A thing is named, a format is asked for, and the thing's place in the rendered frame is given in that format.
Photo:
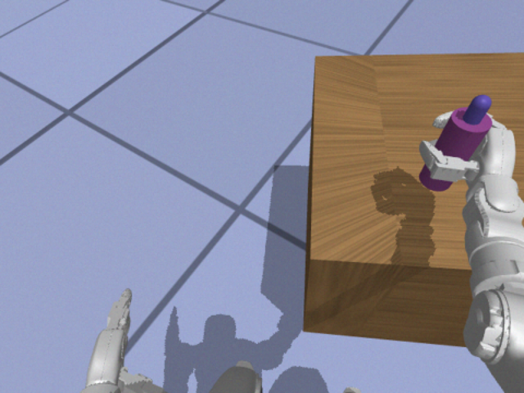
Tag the left robot hand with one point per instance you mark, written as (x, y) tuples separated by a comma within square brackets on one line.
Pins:
[(107, 360)]

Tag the bottle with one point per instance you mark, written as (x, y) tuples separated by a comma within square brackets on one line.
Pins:
[(461, 136)]

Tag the right robot arm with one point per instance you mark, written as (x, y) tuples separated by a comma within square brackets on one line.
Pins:
[(494, 242)]

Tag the right robot hand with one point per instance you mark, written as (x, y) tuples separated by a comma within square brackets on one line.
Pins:
[(495, 155)]

